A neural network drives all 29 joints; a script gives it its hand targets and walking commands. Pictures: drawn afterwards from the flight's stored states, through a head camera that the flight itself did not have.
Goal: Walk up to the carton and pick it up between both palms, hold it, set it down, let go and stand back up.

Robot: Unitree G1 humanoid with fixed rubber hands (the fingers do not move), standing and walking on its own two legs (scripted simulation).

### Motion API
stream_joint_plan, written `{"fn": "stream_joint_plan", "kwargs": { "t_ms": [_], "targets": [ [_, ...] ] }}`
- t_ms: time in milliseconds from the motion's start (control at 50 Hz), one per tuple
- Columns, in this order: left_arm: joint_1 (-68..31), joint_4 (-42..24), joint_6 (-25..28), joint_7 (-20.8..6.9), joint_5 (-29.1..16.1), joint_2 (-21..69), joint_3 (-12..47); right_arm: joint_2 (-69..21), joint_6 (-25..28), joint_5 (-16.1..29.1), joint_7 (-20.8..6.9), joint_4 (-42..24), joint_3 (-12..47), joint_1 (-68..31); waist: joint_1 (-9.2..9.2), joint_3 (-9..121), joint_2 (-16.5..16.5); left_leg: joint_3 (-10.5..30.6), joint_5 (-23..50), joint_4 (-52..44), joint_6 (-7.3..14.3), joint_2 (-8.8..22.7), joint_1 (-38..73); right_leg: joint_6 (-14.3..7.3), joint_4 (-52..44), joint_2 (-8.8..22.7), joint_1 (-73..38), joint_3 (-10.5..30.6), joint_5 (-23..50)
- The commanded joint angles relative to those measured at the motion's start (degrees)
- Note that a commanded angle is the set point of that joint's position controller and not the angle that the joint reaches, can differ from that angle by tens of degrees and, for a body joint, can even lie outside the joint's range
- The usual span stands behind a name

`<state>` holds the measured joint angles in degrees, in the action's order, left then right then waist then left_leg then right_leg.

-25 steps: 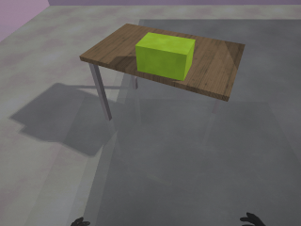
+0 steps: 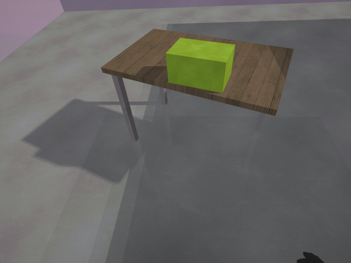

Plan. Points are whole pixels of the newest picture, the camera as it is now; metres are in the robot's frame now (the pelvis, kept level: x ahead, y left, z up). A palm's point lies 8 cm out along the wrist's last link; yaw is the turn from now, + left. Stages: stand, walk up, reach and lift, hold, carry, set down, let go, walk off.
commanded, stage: walk up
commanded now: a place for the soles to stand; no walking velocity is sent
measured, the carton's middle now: (200, 64) +0.98 -0.10 -0.04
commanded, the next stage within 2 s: none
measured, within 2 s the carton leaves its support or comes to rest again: neither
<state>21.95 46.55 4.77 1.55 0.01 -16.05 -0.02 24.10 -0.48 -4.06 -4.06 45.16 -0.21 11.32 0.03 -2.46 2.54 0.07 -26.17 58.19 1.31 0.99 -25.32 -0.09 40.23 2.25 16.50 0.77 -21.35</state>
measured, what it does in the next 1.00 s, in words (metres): steps to the left: left foot, then right foot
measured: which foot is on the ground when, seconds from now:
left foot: up 0.00-0.16, down 0.18-0.52, up 0.54-0.72, down 0.74-1.00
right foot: down 0.00-0.18, up 0.20-0.54, down 0.56-0.72, up 0.74-1.00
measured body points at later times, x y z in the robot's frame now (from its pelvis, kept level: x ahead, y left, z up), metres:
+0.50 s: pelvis +0.04 +0.19 +0.02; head +0.07 +0.20 +0.47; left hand +0.09 +0.48 -0.11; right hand +0.12 -0.13 -0.08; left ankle +0.06 +0.18 -0.71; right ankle +0.05 -0.01 -0.66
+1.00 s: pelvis +0.07 +0.36 +0.01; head +0.11 +0.40 +0.46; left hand +0.20 +0.64 -0.13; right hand +0.08 +0.04 -0.07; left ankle +0.10 +0.40 -0.72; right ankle +0.04 +0.15 -0.61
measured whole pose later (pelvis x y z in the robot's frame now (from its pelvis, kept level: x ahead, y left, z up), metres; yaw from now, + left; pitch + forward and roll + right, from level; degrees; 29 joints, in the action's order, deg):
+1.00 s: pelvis +0.07 +0.36 +0.01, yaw -14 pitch -3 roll -5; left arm 17.3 48.5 1.9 2.2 0.0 -22.9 0.0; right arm 20.5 1.5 -1.7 -0.6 44.4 -1.7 15.1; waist -0.2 -7.5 -0.4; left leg -5.8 -19.9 39.0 2.4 2.8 -16.5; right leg -1.5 71.7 -4.2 32.0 8.8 -18.4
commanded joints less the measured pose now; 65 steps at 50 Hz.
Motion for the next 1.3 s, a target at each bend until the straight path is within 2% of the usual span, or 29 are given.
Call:
{"fn": "stream_joint_plan", "kwargs": {
  "t_ms": [0,80,140,160,180,200,220,280,340,420,460,480,500,520,540,560,580,620,660,680,700,720,740,760,840,880,940,1160,1280],
  "targets": [
    [6.82,-2.80,2.12,2.23,1.27,-23.49,-8.63,9.62,0.19,-0.28,-1.23,-11.27,-7.25,-10.28,2.00,-4.70,-10.46,6.48,-2.37,2.93,-0.73,3.35,-17.60,-13.64,-20.34,13.09,-7.87,29.86,2.23],
    [6.62,-4.35,1.91,2.59,1.47,-25.59,-9.10,11.39,0.19,0.09,-1.41,-12.36,-7.82,-10.06,1.16,-4.83,-12.13,6.76,-7.33,-3.82,0.14,3.76,-13.69,-15.41,-17.09,15.63,-3.87,30.58,2.25],
    [-0.33,-6.17,0.87,2.70,1.00,-24.49,-7.74,11.97,1.05,0.38,-0.76,-7.94,-8.83,3.67,-6.84,-0.63,-9.31,7.40,1.83,-22.57,1.21,2.86,16.90,-9.09,-3.15,9.19,16.10,19.79,4.69],
    [0.92,-6.26,0.60,2.81,1.13,-18.07,-5.91,15.33,1.73,-0.43,0.20,-4.47,-10.71,13.54,-11.20,3.70,4.47,13.50,-4.13,-32.69,0.11,5.86,31.36,-4.63,15.32,1.21,25.72,7.84,1.21],
    [4.01,-6.27,0.12,3.15,0.45,-13.27,-4.48,19.53,2.16,-0.55,0.96,-5.16,-11.31,14.12,-10.68,3.35,17.55,31.51,-15.36,-45.51,-2.49,18.70,30.32,-2.19,31.16,-6.64,35.93,3.84,-13.14],
    [4.27,-5.20,-0.54,3.67,0.81,-19.17,-5.49,21.20,2.20,1.15,1.23,-6.08,-11.11,6.46,-6.38,-0.92,8.51,37.33,-26.82,-51.34,-2.92,20.45,16.98,-2.64,36.61,-3.73,32.41,7.80,-9.18],
    [4.22,-3.21,-0.90,3.33,0.12,-21.64,-6.05,18.54,2.10,1.58,1.45,-7.39,-10.45,2.05,-4.18,-4.31,2.52,30.99,-24.39,-50.67,-5.28,18.77,12.42,-2.42,36.75,-1.23,30.01,7.27,-3.65],
    [9.75,0.07,-1.22,1.88,-0.90,-20.37,-6.56,12.91,2.12,1.32,2.32,-7.41,-9.19,1.96,-2.50,-2.06,5.76,12.92,0.63,-44.08,-8.53,11.21,16.13,-0.91,28.05,0.80,23.87,5.81,4.66],
    [11.50,0.83,-1.42,1.88,-0.42,-18.94,-6.17,10.13,2.02,1.72,2.28,-7.10,-8.72,3.87,-2.31,1.90,3.35,6.04,21.05,-40.35,-5.76,10.45,23.18,0.19,24.05,-0.41,20.53,2.95,5.89],
    [14.97,0.61,-1.81,2.30,0.15,-18.33,-6.24,10.78,0.52,2.55,2.12,-9.04,-9.72,-0.88,0.23,-0.32,8.99,-4.02,49.31,-40.70,-14.40,6.23,24.39,0.20,10.47,-2.85,12.76,-4.73,1.22],
    [22.45,1.72,-1.58,3.07,-0.38,-19.00,-6.51,11.47,-0.72,1.55,2.19,-11.99,-10.17,-8.19,4.50,3.52,7.42,-8.04,60.68,-31.53,-13.80,4.87,21.09,-0.15,-4.60,-2.47,0.72,-9.81,-0.42],
    [30.83,4.07,-1.54,3.70,-0.47,-18.87,-7.35,11.76,-1.06,1.51,2.06,-14.42,-10.46,-14.61,10.29,5.75,6.30,-9.83,65.66,-18.60,-14.68,3.41,13.17,-2.75,-10.66,-1.71,-10.87,-12.98,5.00],
    [38.99,6.66,-1.56,4.54,-0.74,-18.90,-8.74,10.99,-1.45,2.34,2.17,-17.39,-10.02,-21.94,16.72,5.60,-1.69,-11.84,57.87,0.46,-14.47,0.54,-1.08,-6.34,-17.38,-1.60,-25.17,-13.72,17.85],
    [28.25,5.89,-1.85,6.10,-0.44,-19.23,-9.21,6.03,-1.43,2.29,2.46,-15.89,-8.06,-16.27,13.11,5.40,-27.46,-3.82,-6.82,26.73,-6.33,-1.06,-14.26,-10.38,-15.02,6.69,-26.45,5.79,26.34],
    [11.66,0.09,-1.32,6.67,1.32,-21.63,-8.51,3.84,-1.82,2.44,2.41,-15.38,-6.32,-5.59,1.71,3.73,-18.30,13.62,-11.67,31.19,-2.84,5.68,-16.02,-15.89,-16.11,18.64,-9.96,32.42,-1.37],
    [3.36,-4.89,-0.06,6.60,1.11,-21.90,-7.90,9.32,-2.18,2.92,1.51,-15.01,-7.62,-2.55,-2.63,-3.88,-3.56,19.78,-6.66,33.68,-0.99,7.45,-13.06,-18.18,-20.67,22.04,4.98,39.28,-15.46],
    [-1.96,-6.57,0.97,7.26,0.95,-28.99,-9.11,13.56,-2.94,3.45,0.33,-16.24,-9.09,-6.17,-2.00,-12.04,-4.15,20.13,-11.22,35.06,-0.08,7.24,-14.80,-21.43,-25.11,28.04,14.89,47.89,-20.99],
    [-5.38,-5.63,1.95,7.22,1.47,-28.41,-8.45,13.87,-2.36,1.93,-0.93,-13.52,-8.77,-3.68,-3.25,-12.84,-7.94,12.51,-4.66,14.44,-0.08,8.56,-9.79,-14.78,-20.45,14.85,17.00,30.39,-17.87],
    [-3.43,-4.19,1.20,4.79,3.35,-28.47,-8.57,14.09,-1.36,2.96,-1.44,-9.46,-9.68,2.59,-4.81,-7.24,-15.87,8.27,-14.02,-4.64,0.24,6.84,4.82,-12.16,-13.75,10.26,20.70,21.80,-13.98],
    [-5.85,-4.51,0.58,3.83,3.21,-27.08,-8.15,12.50,-0.40,3.04,-1.07,-5.20,-10.12,12.40,-9.57,-0.35,-11.55,2.75,-7.15,-17.74,1.28,3.58,26.18,-8.89,-2.81,5.78,29.27,13.33,-9.66],
    [-4.29,-3.57,-0.21,3.62,4.08,-19.67,-5.76,14.22,0.16,2.02,0.03,-0.57,-11.87,23.48,-14.51,5.81,4.60,3.62,-3.33,-24.11,-2.61,0.92,37.81,-5.00,20.39,-3.34,33.90,5.73,-12.07],
    [0.34,-3.52,-0.55,3.51,3.73,-12.48,-3.39,16.77,0.60,1.37,1.27,-0.95,-11.88,24.01,-12.36,4.70,18.82,20.18,-11.85,-32.39,-4.78,9.65,32.26,-3.64,38.10,-10.04,39.43,6.44,-17.32],
    [0.36,-3.98,-0.93,3.80,2.80,-17.03,-4.51,21.16,0.95,2.86,1.99,-4.29,-11.59,15.48,-9.34,1.70,15.21,47.34,-31.89,-52.40,-3.03,21.61,15.09,-2.30,44.82,-9.52,38.13,14.11,-14.12],
    [-2.58,-2.72,-0.74,4.01,2.60,-20.77,-5.45,21.69,1.18,3.78,2.62,-5.94,-10.95,3.29,-4.21,-6.34,5.30,50.95,-40.27,-58.49,-5.29,21.36,2.19,-2.90,48.42,-6.63,32.32,14.51,-7.31],
    [5.45,3.18,-2.18,0.58,0.47,-20.62,-6.81,13.89,4.26,2.86,4.35,-3.69,-8.70,1.55,0.16,-4.11,4.02,20.65,2.37,-42.70,-7.76,14.39,15.66,-0.77,32.69,-2.65,26.35,9.07,9.83],
    [4.63,2.72,-2.54,-0.03,0.84,-19.18,-6.35,11.72,4.76,3.39,4.54,-2.86,-8.63,4.64,-0.27,2.18,0.54,13.73,25.43,-35.84,-6.01,13.92,25.40,-0.36,28.39,-3.63,24.06,9.49,9.35],
    [-0.11,0.43,-3.24,-0.65,1.01,-16.94,-5.64,11.13,5.14,4.02,4.87,-1.78,-8.78,9.58,-2.40,2.94,2.06,8.73,36.23,-35.01,-8.45,12.46,31.87,-0.57,26.29,-4.88,24.96,7.55,9.08],
    [-0.82,0.11,-4.53,-1.40,1.19,-15.86,-4.60,10.77,4.90,4.13,5.72,-2.96,-8.75,10.75,-3.04,5.14,3.54,6.24,35.66,-35.81,-7.87,14.17,34.69,-0.94,23.85,-4.03,23.47,4.67,8.42],
    [-1.09,-0.43,-4.50,-1.63,1.36,-16.95,-4.89,11.22,5.04,3.75,5.36,-3.32,-8.81,8.73,-3.02,4.28,3.91,5.56,21.35,-38.27,-2.93,16.62,30.95,-0.79,21.66,-1.09,23.55,3.19,7.39]
  ]
}}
